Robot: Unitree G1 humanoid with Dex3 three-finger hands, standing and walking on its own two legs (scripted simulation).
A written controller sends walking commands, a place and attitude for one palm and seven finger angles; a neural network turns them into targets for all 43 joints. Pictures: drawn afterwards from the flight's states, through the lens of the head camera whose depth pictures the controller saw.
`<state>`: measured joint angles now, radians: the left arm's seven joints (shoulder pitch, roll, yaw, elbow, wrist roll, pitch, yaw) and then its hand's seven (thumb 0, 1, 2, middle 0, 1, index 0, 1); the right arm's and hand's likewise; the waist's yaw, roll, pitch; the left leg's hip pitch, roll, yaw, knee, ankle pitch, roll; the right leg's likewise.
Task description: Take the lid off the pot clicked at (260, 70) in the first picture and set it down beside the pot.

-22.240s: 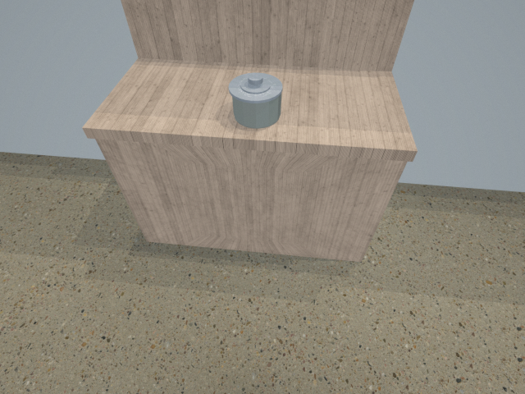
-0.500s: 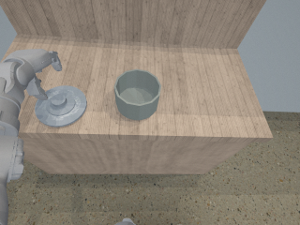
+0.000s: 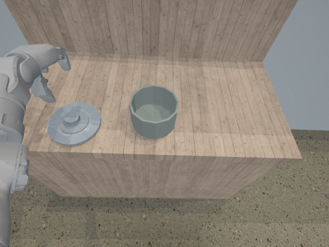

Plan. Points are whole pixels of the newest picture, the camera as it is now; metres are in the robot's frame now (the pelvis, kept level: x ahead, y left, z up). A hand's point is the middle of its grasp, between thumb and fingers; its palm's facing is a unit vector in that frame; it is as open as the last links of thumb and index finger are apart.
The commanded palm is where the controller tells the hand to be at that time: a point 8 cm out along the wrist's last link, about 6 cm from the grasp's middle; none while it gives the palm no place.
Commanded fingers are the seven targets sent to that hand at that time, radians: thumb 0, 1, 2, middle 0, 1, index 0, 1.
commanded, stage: raise the empty hand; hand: left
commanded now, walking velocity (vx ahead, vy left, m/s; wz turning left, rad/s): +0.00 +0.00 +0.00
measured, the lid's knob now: (72, 118) +0.48 +0.28 -0.05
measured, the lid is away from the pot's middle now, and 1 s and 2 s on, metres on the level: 0.25 0.25 0.25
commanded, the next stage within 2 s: draw the hand back to the body in 0.04 s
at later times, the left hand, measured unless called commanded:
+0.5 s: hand (38, 93) +0.43 +0.29 +0.11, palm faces -0.35 -0.08 -0.93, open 11.0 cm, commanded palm +0.41 +0.28 +0.18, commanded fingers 0.00 0.02 0.58 -0.33 -0.90 -0.33 -0.90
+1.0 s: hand (59, 87) +0.40 +0.22 +0.17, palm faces +0.33 -0.90 -0.27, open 10.5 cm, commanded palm +0.34 +0.26 +0.18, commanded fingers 0.00 0.33 0.69 -0.28 -0.69 -0.28 -0.69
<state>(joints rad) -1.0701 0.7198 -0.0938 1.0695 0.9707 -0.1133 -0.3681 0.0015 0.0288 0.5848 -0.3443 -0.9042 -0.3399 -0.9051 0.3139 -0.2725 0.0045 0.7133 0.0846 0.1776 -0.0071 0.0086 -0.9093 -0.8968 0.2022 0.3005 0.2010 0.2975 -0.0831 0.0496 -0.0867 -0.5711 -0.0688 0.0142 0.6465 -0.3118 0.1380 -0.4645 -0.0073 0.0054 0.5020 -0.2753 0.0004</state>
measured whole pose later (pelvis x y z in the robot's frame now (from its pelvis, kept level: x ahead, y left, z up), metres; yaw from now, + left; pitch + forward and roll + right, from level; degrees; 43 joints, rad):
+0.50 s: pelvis +0.00 -0.01 +0.01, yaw +1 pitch +11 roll -4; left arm -0.83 0.74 -0.02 0.81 0.91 -0.17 -0.39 0.00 0.03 0.58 -0.34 -0.90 -0.34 -0.91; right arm 0.27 -0.28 -0.01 0.66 0.08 0.23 0.01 0.01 -0.91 -0.90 0.20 0.30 0.20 0.30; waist -0.06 0.05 -0.06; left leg -0.49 -0.08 0.00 0.58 -0.28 0.13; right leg -0.39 -0.01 0.00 0.45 -0.26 0.00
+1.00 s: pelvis +0.01 -0.04 +0.02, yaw -1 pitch +3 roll -2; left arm -0.38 0.44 0.27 0.35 -0.01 -0.10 0.08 0.00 0.14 0.63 -0.32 -0.82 -0.32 -0.83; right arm 0.23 -0.23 0.04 0.65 0.05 0.01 -0.03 0.01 -0.91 -0.90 0.20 0.30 0.20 0.30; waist -0.02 0.02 0.00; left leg -0.26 -0.04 0.03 0.50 -0.29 0.08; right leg -0.19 0.01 0.01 0.39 -0.25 0.01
